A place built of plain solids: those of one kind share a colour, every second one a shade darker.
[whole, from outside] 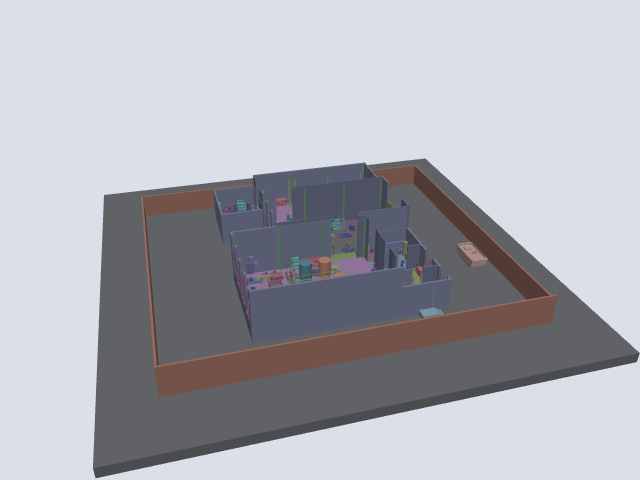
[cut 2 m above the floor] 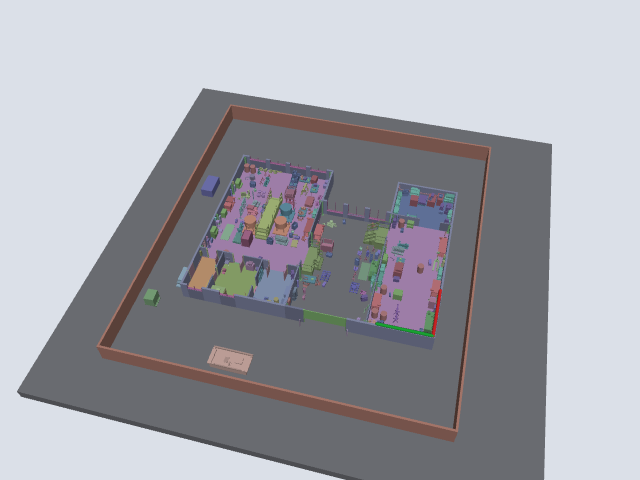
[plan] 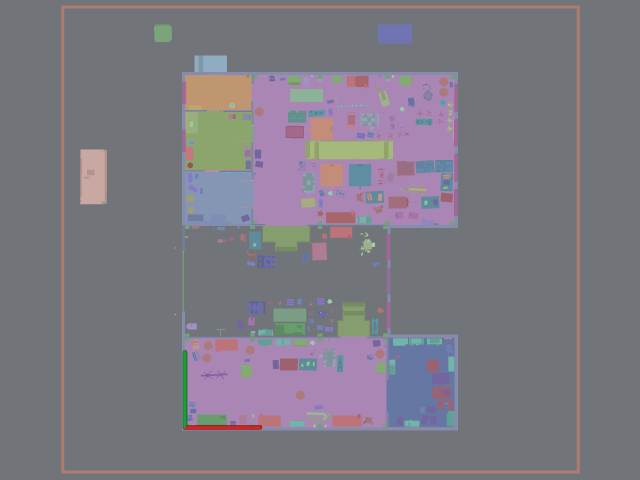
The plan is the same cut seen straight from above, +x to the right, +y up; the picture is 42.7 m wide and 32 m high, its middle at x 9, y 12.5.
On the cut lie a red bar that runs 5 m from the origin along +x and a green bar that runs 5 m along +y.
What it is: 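A firm's repair and maintenance workshop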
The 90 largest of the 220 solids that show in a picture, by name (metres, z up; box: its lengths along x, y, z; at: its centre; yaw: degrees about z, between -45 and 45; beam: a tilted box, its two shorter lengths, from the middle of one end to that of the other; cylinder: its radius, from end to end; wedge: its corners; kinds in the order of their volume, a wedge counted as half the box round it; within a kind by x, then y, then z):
{
 "raised_floor_hall_1": {"box": [13.63, 6.13, 0.9], "at": [6.75, 3.0, 0.4]},
 "raised_floor_hall_2": {"box": [13.63, 10.13, 0.56], "at": [11.25, 18.5, 0.23]},
 "wall_1": {"box": [0.2, 6.2, 5.0], "at": [-0.1, 2.9, 2.45]},
 "wall_2": {"box": [0.2, 1.76, 5.85], "at": [-0.1, 6.88, 2.88]},
 "wall_3": {"box": [0.2, 1.76, 5.85], "at": [-0.1, 12.62, 2.88]},
 "wall_4": {"box": [0.2, 3.6, 3.36], "at": [-0.1, 15.3, 1.63]},
 "wall_5": {"box": [0.2, 1.26, 3.36], "at": [-0.1, 17.73, 1.63]},
 "wall_6": {"box": [0.2, 1.51, 1.56], "at": [-0.1, 19.1, 0.73]},
 "wall_7": {"box": [0.2, 1.26, 3.36], "at": [-0.1, 20.48, 1.63]},
 "wall_8": {"box": [0.2, 0.46, 3.36], "at": [-0.1, 21.32, 1.63]},
 "wall_9": {"box": [0.2, 1.51, 1.46], "at": [-0.1, 22.3, 0.68]},
 "wall_10": {"box": [0.2, 0.66, 3.36], "at": [-0.1, 23.38, 1.63]},
 "wall_11": {"box": [1.48, 0.06, 3.36], "at": [0.74, 21.07, 1.63]},
 "wall_12": {"box": [1.48, 0.06, 3.36], "at": [0.74, 21.13, 1.63]},
 "wall_13": {"box": [4.7, 0.2, 3.36], "at": [2.15, 23.6, 1.63]},
 "wall_14": {"box": [4.5, 0.06, 3.36], "at": [2.25, 13.53, 1.63]},
 "wall_15": {"box": [4.56, 0.06, 5.85], "at": [2.28, 13.47, 2.88]},
 "wall_16": {"box": [2.23, 0.06, 3.36], "at": [3.39, 17.07, 1.63]},
 "wall_17": {"box": [2.23, 0.06, 3.36], "at": [3.39, 17.13, 1.63]},
 "wall_18": {"box": [1.98, 0.06, 3.36], "at": [3.51, 21.07, 1.63]},
 "wall_19": {"box": [1.98, 0.06, 3.36], "at": [3.51, 21.13, 1.63]},
 "wall_20": {"box": [0.06, 1.96, 3.36], "at": [4.47, 18.08, 1.63]},
 "wall_21": {"box": [0.06, 1.1, 5.46], "at": [4.53, 14.05, 2.68]},
 "wall_22": {"box": [0.06, 2.02, 5.46], "at": [4.53, 18.05, 2.68]},
 "wall_23": {"box": [0.06, 1.01, 5.46], "at": [4.53, 20.65, 2.68]},
 "wall_24": {"box": [10.35, 0.06, 5.0], "at": [5.17, 5.97, 2.45]},
 "wall_25": {"box": [10.35, 0.06, 5.85], "at": [5.17, 6.03, 2.88]},
 "wall_26": {"box": [13.7, 0.2, 5.0], "at": [6.65, -0.1, 2.45]},
 "wall_27": {"box": [5.35, 0.06, 5.85], "at": [10.82, 13.47, 2.88]},
 "wall_28": {"box": [5.41, 0.06, 5.46], "at": [10.86, 13.53, 2.68]},
 "wall_29": {"box": [13.7, 0.2, 5.46], "at": [11.35, 23.6, 2.68]},
 "wall_30": {"box": [1.35, 0.06, 5.85], "at": [12.82, 6.03, 2.88]},
 "wall_31": {"box": [0.06, 1.05, 5.0], "at": [13.47, 0.53, 2.45]},
 "wall_32": {"box": [0.06, 2.85, 5.0], "at": [13.47, 4.58, 2.45]},
 "wall_33": {"box": [0.2, 0.61, 5.85], "at": [13.6, 6.3, 2.88]},
 "wall_34": {"box": [0.2, 0.51, 5.85], "at": [13.6, 8.6, 2.88]},
 "wall_35": {"box": [0.2, 0.51, 5.85], "at": [13.6, 10.9, 2.88]},
 "wall_36": {"box": [0.2, 0.61, 5.85], "at": [13.6, 13.2, 2.88]},
 "wall_37": {"box": [4.7, 0.2, 3.7], "at": [15.85, -0.1, 1.8]},
 "wall_38": {"box": [4.7, 0.2, 3.7], "at": [15.85, 6.1, 1.8]},
 "wall_39": {"box": [4.7, 0.2, 5.46], "at": [15.85, 13.4, 2.68]},
 "wall_40": {"box": [0.2, 6.4, 3.7], "at": [18.1, 3.0, 1.8]},
 "wall_41": {"box": [0.2, 0.81, 5.46], "at": [18.1, 13.7, 2.68]},
 "wall_42": {"box": [0.2, 1.81, 1.66], "at": [18.1, 15.0, 0.78]},
 "wall_43": {"box": [0.2, 0.51, 5.46], "at": [18.1, 16.15, 2.68]},
 "wall_44": {"box": [0.2, 1.86, 1.66], "at": [18.1, 17.32, 0.78]},
 "wall_45": {"box": [0.2, 0.51, 5.46], "at": [18.1, 18.5, 2.68]},
 "wall_46": {"box": [0.2, 1.81, 1.66], "at": [18.1, 19.65, 0.78]},
 "wall_47": {"box": [0.2, 0.51, 5.46], "at": [18.1, 20.8, 2.68]},
 "wall_48": {"box": [0.2, 1.86, 1.66], "at": [18.1, 21.98, 0.78]},
 "wall_49": {"box": [0.2, 0.81, 5.46], "at": [18.1, 23.3, 2.68]},
 "yard_bound_1": {"box": [0.2, 31.2, 2.55], "at": [-8.15, 12.53, 1.23]},
 "yard_bound_2": {"box": [34.56, 0.2, 2.55], "at": [9.03, -2.97, 1.23]},
 "yard_bound_3": {"box": [34.56, 0.2, 3.05], "at": [9.03, 28.03, 1.48]},
 "yard_bound_4": {"box": [0.2, 31.2, 2.55], "at": [26.21, 12.53, 1.23]},
 "raised_floor_stores_1": {"box": [4.63, 6.13, 0.9], "at": [15.75, 3.0, 0.4]},
 "raised_floor_office_1": {"box": [4.63, 4.13, 0.56], "at": [2.25, 19.1, 0.23]},
 "raised_floor_plant_1": {"box": [4.63, 3.73, 0.56], "at": [2.25, 15.3, 0.23]},
 "raised_floor_lobby_1": {"box": [4.63, 2.53, 0.56], "at": [2.25, 22.3, 0.23]},
 "air_vessel_1": {"box": [1.48, 1.48, 0.17], "at": [9.12, 19.9, 0.55]},
 "air_vessel_2": {"cylinder": 0.6, "from": [9.12, 19.9, 1.24], "to": [9.12, 19.9, 2.95]},
 "air_vessel_3": {"box": [1.48, 1.48, 0.17], "at": [9.78, 16.83, 0.55]},
 "air_vessel_4": {"cylinder": 0.6, "from": [9.78, 16.83, 1.24], "to": [9.78, 16.83, 2.95]},
 "door_landing_1": {"box": [3.2, 1.1, 0.56], "at": [6.75, 12.89, 0.23]},
 "door_landing_2": {"box": [2.2, 1.1, 0.9], "at": [11.25, 6.61, 0.4]},
 "door_landing_3": {"box": [1.5, 0.32, 0.73], "at": [11.25, 7.3, 0.32]},
 "staging_1": {"box": [4.05, 1.25, 0.73], "at": [10.95, 18.5, 0.82]},
 "crate_1": {"box": [1.2, 0.8, 0.95], "at": [6.92, 4.2, 1.27], "yaw": -0.5},
 "crate_2": {"box": [1.0, 0.6, 0.7], "at": [6.94, 4.12, 2.1], "yaw": -2.0},
 "crate_3": {"box": [0.8, 0.8, 0.95], "at": [16.52, 4.12, 1.27]},
 "crate_4": {"box": [1.2, 0.8, 0.8], "at": [17.1, 2.33, 1.2], "yaw": -3.5},
 "crate_5": {"box": [1.0, 0.6, 0.95], "at": [17.35, 1.5, 1.27], "yaw": 1.1},
 "crate_6": {"box": [0.8, 0.6, 0.65], "at": [17.45, 15.32, 0.79], "yaw": -5.7},
 "beyond_skip_1": {"box": [1.66, 3.35, 0.6], "at": [-6.09, 16.71, 0.79], "yaw": -0.2},
 "beyond_pallets_1": {"box": [2.29, 1.28, 0.94], "at": [14.0, 26.23, 0.46], "yaw": -0.1},
 "buffer_vessel_1": {"box": [1.48, 1.48, 0.17], "at": [11.68, 16.83, 0.55]},
 "buffer_vessel_2": {"cylinder": 0.6, "from": [11.68, 16.83, 1.24], "to": [11.68, 16.83, 2.95]},
 "beyond_tote_tank_1": {"box": [1.18, 0.95, 1.02], "at": [-1.47, 26.3, 0.63], "yaw": 2.2},
 "pallet_load_1": {"box": [1.14, 0.71, 1.21], "at": [7.31, 19.7, 1.06], "yaw": -0.6},
 "yard_step_1": {"box": [1.6, 1.1, 0.5], "at": [2.0, 24.25, 0.24]},
 "plant_pumps_1": {"box": [3.0, 0.2, 1.35], "at": [1.6, 13.66, 1.14]},
 "roller_shutter_1": {"box": [0.06, 3.86, 2.95], "at": [-0.12, 9.75, 2.12]},
 "roll_cab_1": {"box": [0.46, 0.85, 0.76], "at": [3.98, 3.75, 1.34], "yaw": -0.9},
 "roll_cab_2": {"box": [0.85, 0.46, 0.72], "at": [14.69, 23.21, 0.98]},
 "stillage_1": {"box": [1.08, 0.88, 0.56], "at": [14.7, 17.26, 0.74], "yaw": 1.2},
 "parts_trays_1": {"box": [1.2, 0.8, 0.4], "at": [14.17, 15.0, 0.66], "yaw": 0.7},
 "wheelie_bin_1": {"box": [0.51, 0.62, 1.12], "at": [3.87, 0.52, 1.36]},
 "filing_lateral_low_1": {"box": [0.48, 0.9, 0.73], "at": [0.29, 18.27, 0.82]},
 "workbench_1": {"box": [0.63, 0.63, 0.79], "at": [6.31, 6.54, 0.35]},
 "printer_stand_1": {"box": [0.45, 0.81, 0.77], "at": [4.17, 18.32, 0.84]}
}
